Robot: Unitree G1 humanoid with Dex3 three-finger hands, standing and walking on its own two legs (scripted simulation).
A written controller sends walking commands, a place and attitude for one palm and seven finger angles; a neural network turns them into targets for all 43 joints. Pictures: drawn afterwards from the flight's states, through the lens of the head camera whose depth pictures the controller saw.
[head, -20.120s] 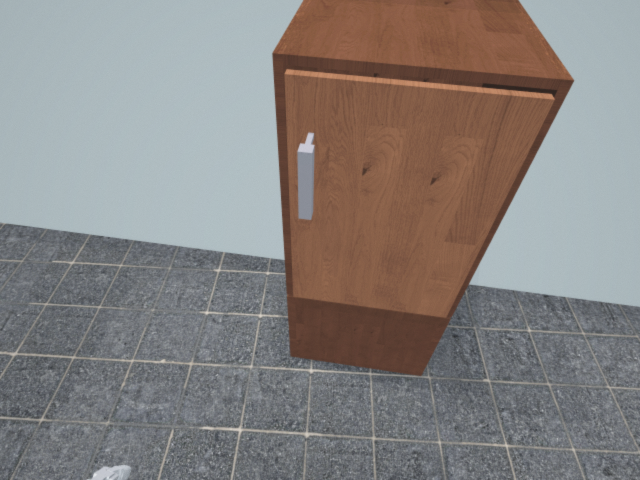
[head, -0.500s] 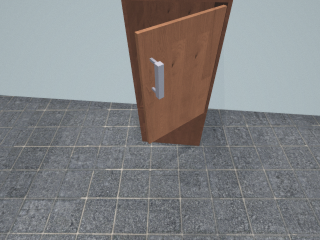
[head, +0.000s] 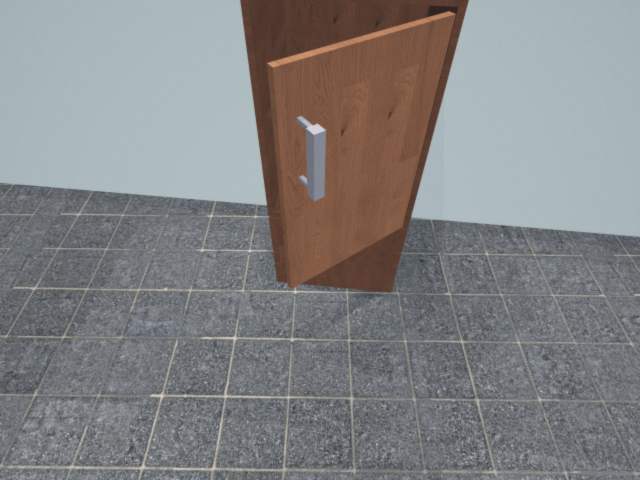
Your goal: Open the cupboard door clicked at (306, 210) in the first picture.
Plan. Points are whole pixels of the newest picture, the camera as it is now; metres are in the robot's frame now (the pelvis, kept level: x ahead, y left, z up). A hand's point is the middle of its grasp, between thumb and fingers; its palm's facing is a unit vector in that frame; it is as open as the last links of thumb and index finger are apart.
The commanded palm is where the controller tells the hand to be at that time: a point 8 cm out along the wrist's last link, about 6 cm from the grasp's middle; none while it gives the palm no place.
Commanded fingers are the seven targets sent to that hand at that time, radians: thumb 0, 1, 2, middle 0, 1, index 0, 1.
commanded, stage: look to check the result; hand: left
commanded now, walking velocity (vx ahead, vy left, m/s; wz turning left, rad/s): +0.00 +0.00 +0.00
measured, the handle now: (309, 159) +0.63 +0.06 +0.04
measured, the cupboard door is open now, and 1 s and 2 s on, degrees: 41 41 41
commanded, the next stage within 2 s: walk to a spot facing it in 0.40 s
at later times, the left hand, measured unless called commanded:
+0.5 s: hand out of the picture +0.00 +0.16 -0.18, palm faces +0.03 -0.98 -0.18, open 7.3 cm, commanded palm none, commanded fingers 0.00 0.90 0.90 -0.20 -0.30 -0.20 -0.30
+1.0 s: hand out of the picture +0.09 +0.19 -0.17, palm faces -0.13 -0.96 -0.26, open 7.3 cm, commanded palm none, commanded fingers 0.00 0.90 0.90 -0.20 -0.30 -0.20 -0.30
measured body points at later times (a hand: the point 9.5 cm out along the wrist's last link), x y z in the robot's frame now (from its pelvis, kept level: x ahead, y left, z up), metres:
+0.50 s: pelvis +0.01 +0.00 +0.00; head +0.03 -0.01 +0.45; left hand +0.00 +0.21 -0.16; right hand +0.01 -0.22 -0.16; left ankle +0.03 +0.10 -0.74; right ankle -0.01 -0.09 -0.74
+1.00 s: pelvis +0.00 -0.01 -0.01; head +0.05 -0.04 +0.44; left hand +0.10 +0.24 -0.15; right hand +0.00 -0.26 -0.17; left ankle +0.03 +0.10 -0.74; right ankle -0.04 -0.11 -0.71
